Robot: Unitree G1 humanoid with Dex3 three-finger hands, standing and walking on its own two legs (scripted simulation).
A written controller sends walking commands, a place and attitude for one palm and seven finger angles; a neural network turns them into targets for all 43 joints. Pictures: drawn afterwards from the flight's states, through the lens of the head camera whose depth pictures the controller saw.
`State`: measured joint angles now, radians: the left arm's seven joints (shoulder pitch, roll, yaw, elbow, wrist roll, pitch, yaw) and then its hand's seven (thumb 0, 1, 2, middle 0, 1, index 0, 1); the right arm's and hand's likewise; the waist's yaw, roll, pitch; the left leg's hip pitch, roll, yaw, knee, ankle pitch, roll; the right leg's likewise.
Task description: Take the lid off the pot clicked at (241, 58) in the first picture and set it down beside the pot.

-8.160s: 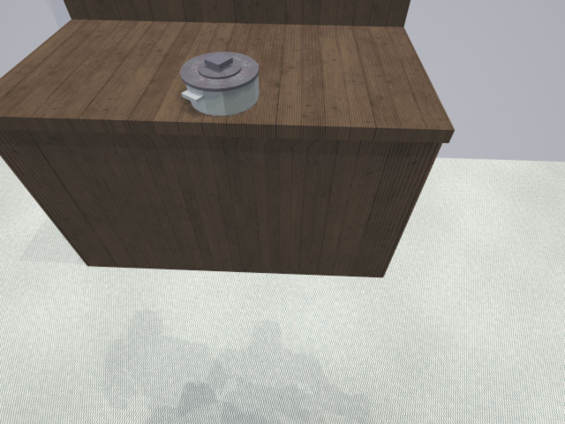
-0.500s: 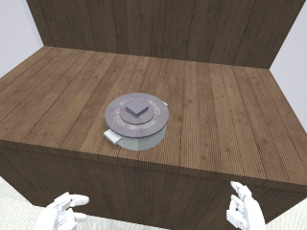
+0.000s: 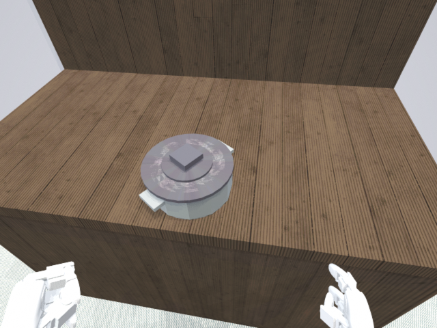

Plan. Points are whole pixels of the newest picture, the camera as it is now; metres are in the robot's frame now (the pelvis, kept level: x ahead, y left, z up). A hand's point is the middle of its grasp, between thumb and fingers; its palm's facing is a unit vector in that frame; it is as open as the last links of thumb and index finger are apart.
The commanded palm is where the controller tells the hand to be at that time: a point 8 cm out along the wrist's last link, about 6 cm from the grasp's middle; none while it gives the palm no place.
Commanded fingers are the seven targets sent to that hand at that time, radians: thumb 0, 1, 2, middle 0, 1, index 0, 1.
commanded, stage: raise the hand higher, near the body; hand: left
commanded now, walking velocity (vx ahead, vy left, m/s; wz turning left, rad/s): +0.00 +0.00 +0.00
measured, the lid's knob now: (186, 156) +0.42 +0.12 +0.09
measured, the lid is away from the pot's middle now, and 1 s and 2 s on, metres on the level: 0.00 0.00 0.00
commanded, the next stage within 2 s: reach forward and open the fingers in 0.58 s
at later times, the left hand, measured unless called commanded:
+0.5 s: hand (64, 264) +0.17 +0.25 +0.11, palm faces +0.30 -0.85 -0.43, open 3.1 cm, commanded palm +0.12 +0.29 +0.14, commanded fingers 0.00 0.90 0.90 -1.30 -1.50 -1.30 -1.50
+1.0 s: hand (49, 242) +0.20 +0.28 +0.12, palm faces -0.05 -0.03 -1.00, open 3.0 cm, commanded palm +0.17 +0.28 +0.18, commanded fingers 0.00 0.35 1.26 -1.13 -0.90 -1.13 -0.90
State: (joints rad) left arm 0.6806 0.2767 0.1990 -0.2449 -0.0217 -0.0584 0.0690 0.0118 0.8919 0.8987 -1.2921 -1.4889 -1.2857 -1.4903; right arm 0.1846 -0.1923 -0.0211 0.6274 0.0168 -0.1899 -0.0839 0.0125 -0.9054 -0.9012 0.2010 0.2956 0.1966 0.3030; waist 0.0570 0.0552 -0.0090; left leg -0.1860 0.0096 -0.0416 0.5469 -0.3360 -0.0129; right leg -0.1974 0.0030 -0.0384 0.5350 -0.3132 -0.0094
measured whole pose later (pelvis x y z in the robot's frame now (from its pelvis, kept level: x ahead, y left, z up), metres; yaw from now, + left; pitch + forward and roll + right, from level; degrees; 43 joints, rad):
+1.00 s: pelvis +0.00 +0.02 +0.00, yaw -1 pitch +2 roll +0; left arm 0.48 0.65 0.14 -0.47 0.75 0.12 -0.04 0.00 0.62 1.06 -1.23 -1.21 -1.22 -1.22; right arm 0.13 -0.28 0.03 0.52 0.02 0.12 -0.01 0.01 -0.91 -0.90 0.20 0.30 0.19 0.30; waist 0.08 0.13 -0.05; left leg -0.27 -0.01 -0.01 0.56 -0.33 0.01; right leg -0.29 -0.02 -0.01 0.55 -0.30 0.01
